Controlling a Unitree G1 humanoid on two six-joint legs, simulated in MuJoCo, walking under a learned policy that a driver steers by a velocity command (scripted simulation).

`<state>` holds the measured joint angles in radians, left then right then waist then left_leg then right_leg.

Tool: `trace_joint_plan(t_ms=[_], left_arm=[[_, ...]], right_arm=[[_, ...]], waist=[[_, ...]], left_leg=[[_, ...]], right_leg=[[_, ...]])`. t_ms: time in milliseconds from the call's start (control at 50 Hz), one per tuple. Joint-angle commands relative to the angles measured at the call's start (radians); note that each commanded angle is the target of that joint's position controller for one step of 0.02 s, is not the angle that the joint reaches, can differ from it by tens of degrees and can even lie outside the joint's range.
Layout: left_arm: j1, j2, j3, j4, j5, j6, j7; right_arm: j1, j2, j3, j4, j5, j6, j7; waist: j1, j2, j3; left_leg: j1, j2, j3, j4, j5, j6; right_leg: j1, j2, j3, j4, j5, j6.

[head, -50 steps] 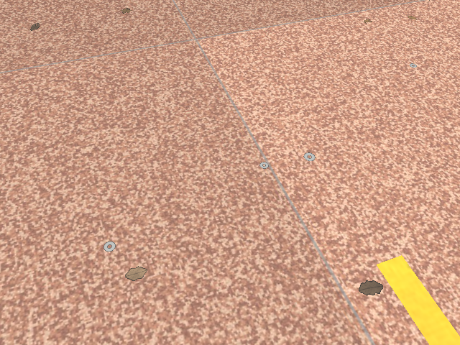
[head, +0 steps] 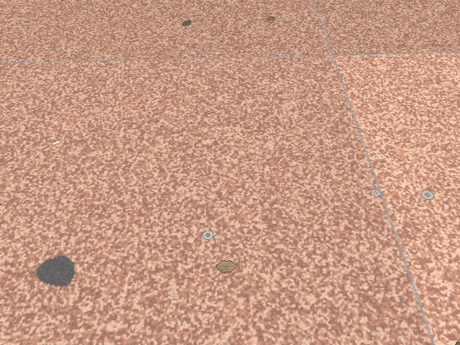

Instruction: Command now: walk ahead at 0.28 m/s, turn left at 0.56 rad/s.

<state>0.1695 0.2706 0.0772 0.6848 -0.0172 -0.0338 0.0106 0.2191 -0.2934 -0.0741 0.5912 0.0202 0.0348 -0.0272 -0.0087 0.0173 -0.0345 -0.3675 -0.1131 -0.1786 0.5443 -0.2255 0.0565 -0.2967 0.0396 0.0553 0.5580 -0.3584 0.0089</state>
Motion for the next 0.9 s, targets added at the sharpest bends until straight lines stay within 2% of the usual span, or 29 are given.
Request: trace_joint_plan(t_ms=[20, 40, 60, 80, 100, 120, 160, 220, 280, 300, 340, 380, 400, 420, 440, 460, 480, 500, 520, 540, 560, 600, 660, 720, 780, 840, 860, 900], left_arm=[[0.205, 0.156, 0.053, -0.004, 0.011, -0.035, 0.000], [0.209, 0.240, 0.067, -0.007, 0.046, -0.041, -0.007], [0.145, 0.216, 0.064, -0.024, 0.052, -0.053, -0.004], [0.095, 0.158, 0.046, -0.033, 0.032, -0.056, 0.006], [0.086, 0.127, 0.034, -0.035, 0.021, -0.056, 0.011], [0.096, 0.123, 0.030, -0.028, 0.020, -0.056, 0.012], [0.142, 0.117, 0.023, -0.006, 0.027, -0.066, 0.011], [0.185, 0.122, 0.020, 0.021, 0.021, -0.064, 0.009], [0.212, 0.153, 0.021, 0.045, 0.007, -0.052, 0.007], [0.226, 0.163, 0.021, 0.053, 0.001, -0.048, 0.005], [0.254, 0.189, 0.024, 0.065, -0.012, -0.041, -0.001], [0.254, 0.211, 0.028, 0.075, -0.019, -0.032, -0.004], [0.235, 0.219, 0.028, 0.077, -0.020, -0.027, -0.003], [0.237, 0.199, 0.021, 0.080, -0.018, -0.026, -0.003], [0.223, 0.144, 0.000, 0.062, -0.003, -0.033, -0.006], [0.288, 0.008, -0.038, 0.017, 0.010, -0.050, -0.006], [0.294, 0.077, -0.021, 0.032, -0.024, -0.067, -0.004], [0.226, 0.145, 0.002, 0.014, -0.046, -0.066, -0.005], [0.163, 0.141, 0.001, 0.001, -0.036, -0.061, -0.006], [0.133, 0.129, 0.002, 0.000, -0.019, -0.054, -0.005], [0.139, 0.117, 0.006, 0.003, -0.014, -0.041, -0.007], [0.160, 0.074, 0.000, 0.016, -0.017, -0.017, -0.013], [0.116, 0.056, -0.002, 0.000, -0.009, -0.001, -0.012], [0.029, 0.048, -0.011, -0.028, -0.004, -0.008, -0.029], [-0.096, 0.034, -0.024, -0.070, -0.002, -0.014, -0.054], [-0.170, 0.046, -0.024, -0.114, -0.007, -0.016, -0.073], [-0.177, 0.056, -0.020, -0.126, -0.007, -0.015, -0.078], [-0.131, 0.093, 0.000, -0.135, -0.005, -0.009, -0.081]], right_arm=[[-0.065, -0.054, -0.017, -0.085, 0.008, -0.013, -0.001], [-0.087, -0.060, -0.020, -0.129, 0.015, -0.030, 0.005], [-0.120, -0.110, -0.030, -0.138, 0.007, -0.047, 0.011], [-0.084, -0.128, -0.034, -0.110, 0.002, -0.053, 0.018], [-0.042, -0.122, -0.035, -0.074, -0.007, -0.055, 0.022], [-0.031, -0.109, -0.032, -0.062, -0.013, -0.060, 0.026], [-0.062, -0.076, -0.020, -0.056, -0.012, -0.072, 0.032], [-0.123, -0.050, -0.005, -0.066, -0.010, -0.082, 0.035], [-0.216, -0.011, 0.017, -0.088, -0.006, -0.095, 0.050], [-0.239, -0.005, 0.021, -0.094, -0.002, -0.101, 0.056], [-0.257, -0.020, 0.016, -0.104, 0.008, -0.110, 0.068], [-0.218, -0.055, 0.003, -0.101, 0.014, -0.119, 0.073], [-0.145, -0.076, -0.010, -0.084, 0.015, -0.123, 0.071], [-0.015, -0.118, -0.034, -0.045, 0.011, -0.123, 0.061], [0.157, -0.168, -0.055, -0.017, 0.000, -0.120, 0.048], [0.259, -0.281, -0.073, -0.006, -0.034, -0.112, 0.036], [0.293, -0.216, -0.057, 0.004, -0.043, -0.115, 0.041], [0.227, -0.152, -0.034, 0.014, -0.031, -0.117, 0.042], [0.163, -0.107, -0.021, 0.017, -0.021, -0.117, 0.042], [0.101, -0.075, -0.010, 0.021, -0.023, -0.119, 0.043], [0.061, -0.053, -0.005, 0.025, -0.030, -0.128, 0.044], [0.029, -0.044, -0.008, 0.044, -0.032, -0.146, 0.041], [0.030, -0.063, -0.019, 0.082, -0.034, -0.158, 0.034], [0.029, -0.088, -0.025, 0.108, -0.031, -0.154, 0.025], [0.071, -0.127, -0.035, 0.136, -0.022, -0.144, 0.015], [0.110, -0.155, -0.043, 0.164, -0.006, -0.124, 0.014], [0.111, -0.166, -0.045, 0.169, -0.003, -0.116, 0.013], [0.110, -0.202, -0.053, 0.170, 0.002, -0.099, 0.007]], waist=[[0.102, -0.051, -0.056], [0.074, -0.225, 0.022], [0.048, -0.222, 0.101], [0.025, -0.197, 0.122], [0.015, -0.167, 0.108], [0.016, -0.154, 0.109], [0.035, -0.127, 0.119], [0.058, -0.126, 0.118], [0.096, -0.153, 0.122], [0.106, -0.155, 0.126], [0.110, -0.163, 0.135], [0.073, -0.176, 0.130], [0.017, -0.175, 0.101], [-0.048, -0.141, 0.019], [-0.135, -0.095, -0.126], [-0.114, 0.218, -0.291], [-0.133, 0.257, -0.359], [-0.115, 0.198, -0.197], [-0.090, 0.154, -0.103], [-0.060, 0.119, -0.035], [-0.027, 0.134, 0.003], [0.008, 0.110, 0.030], [0.022, 0.052, 0.076], [0.006, 0.041, 0.106], [-0.041, 0.014, 0.142], [-0.060, 0.012, 0.158], [-0.052, 0.020, 0.147], [-0.009, 0.065, 0.075]], left_leg=[[-0.304, 0.060, -0.128, 0.146, -0.461, 0.015], [-0.527, -0.020, 0.004, 0.366, -0.355, -0.008], [-0.581, 0.072, -0.017, 0.496, -0.268, -0.017], [-0.580, 0.085, -0.013, 0.548, -0.181, -0.031], [-0.554, 0.091, 0.003, 0.584, -0.123, -0.048], [-0.540, 0.096, 0.014, 0.604, -0.066, -0.060], [-0.517, 0.105, 0.042, 0.626, 0.034, -0.070], [-0.494, 0.143, 0.100, 0.492, 0.119, -0.087], [-0.353, 0.164, 0.179, 0.273, 0.155, -0.096], [-0.290, 0.156, 0.198, 0.207, 0.139, -0.095], [-0.204, 0.138, 0.211, 0.109, 0.087, -0.082], [-0.120, 0.121, 0.202, 0.017, 0.042, -0.054], [-0.009, 0.100, 0.214, -0.038, 0.057, -0.033], [0.184, 0.083, 0.222, -0.071, 0.081, -0.004], [0.471, 0.194, 0.120, -0.040, 0.078, 0.037], [0.804, 0.503, -0.318, -0.094, -0.035, 0.162], [0.737, 0.551, -0.563, -0.236, -0.173, 0.227], [0.632, 0.523, -0.398, -0.245, -0.203, 0.194], [0.511, 0.473, -0.258, -0.260, -0.168, 0.164], [0.402, 0.425, -0.165, -0.294, -0.106, 0.145], [0.318, 0.391, -0.083, -0.329, -0.028, 0.131], [0.248, 0.377, 0.018, -0.378, 0.097, 0.129], [0.240, 0.379, 0.133, -0.402, 0.251, 0.132], [0.245, 0.354, 0.240, -0.414, 0.282, 0.112], [0.283, 0.371, 0.300, -0.423, 0.291, 0.101], [0.399, 0.397, 0.336, -0.377, 0.375, 0.084], [0.429, 0.400, 0.353, -0.338, 0.486, 0.075], [0.476, 0.396, 0.380, -0.192, 0.848, 0.055]], right_leg=[[0.386, -0.244, 0.205, -0.232, -0.103, -0.101], [0.339, -0.423, 0.552, -0.346, -0.369, -0.206], [0.246, -0.454, 0.612, -0.384, -0.475, -0.255], [0.229, -0.404, 0.524, -0.388, -0.434, -0.231], [0.236, -0.349, 0.432, -0.384, -0.349, -0.195], [0.223, -0.316, 0.360, -0.392, -0.272, -0.177], [0.193, -0.282, 0.243, -0.409, -0.121, -0.174], [0.207, -0.266, 0.141, -0.420, 0.035, -0.183], [0.164, -0.249, 0.056, -0.419, 0.159, -0.175], [0.143, -0.247, 0.047, -0.415, 0.179, -0.176], [0.146, -0.269, 0.073, -0.401, 0.186, -0.182], [0.178, -0.300, 0.113, -0.358, 0.224, -0.176], [0.173, -0.298, 0.105, -0.290, 0.358, -0.162], [0.144, -0.253, 0.058, -0.134, 0.529, -0.134], [-0.004, -0.197, 0.008, 0.126, 0.453, -0.091], [-0.370, -0.049, -0.055, 0.528, -0.053, -0.014], [-0.446, -0.027, 0.096, 0.713, -0.197, -0.009], [-0.520, -0.081, 0.092, 0.773, -0.127, -0.017], [-0.521, -0.127, 0.054, 0.754, -0.043, -0.025], [-0.494, -0.151, 0.048, 0.709, 0.027, -0.025], [-0.443, -0.172, 0.055, 0.674, 0.077, -0.024], [-0.394, -0.169, 0.052, 0.659, 0.131, -0.017], [-0.448, -0.160, 0.074, 0.581, 0.208, -0.001], [-0.431, -0.149, 0.042, 0.371, 0.365, -0.004], [-0.405, -0.141, -0.028, 0.210, 0.428, -0.024], [-0.421, -0.129, -0.068, 0.118, 0.366, -0.061], [-0.397, -0.109, -0.093, 0.098, 0.324, -0.078], [-0.274, -0.037, -0.158, 0.095, 0.214, -0.118]])
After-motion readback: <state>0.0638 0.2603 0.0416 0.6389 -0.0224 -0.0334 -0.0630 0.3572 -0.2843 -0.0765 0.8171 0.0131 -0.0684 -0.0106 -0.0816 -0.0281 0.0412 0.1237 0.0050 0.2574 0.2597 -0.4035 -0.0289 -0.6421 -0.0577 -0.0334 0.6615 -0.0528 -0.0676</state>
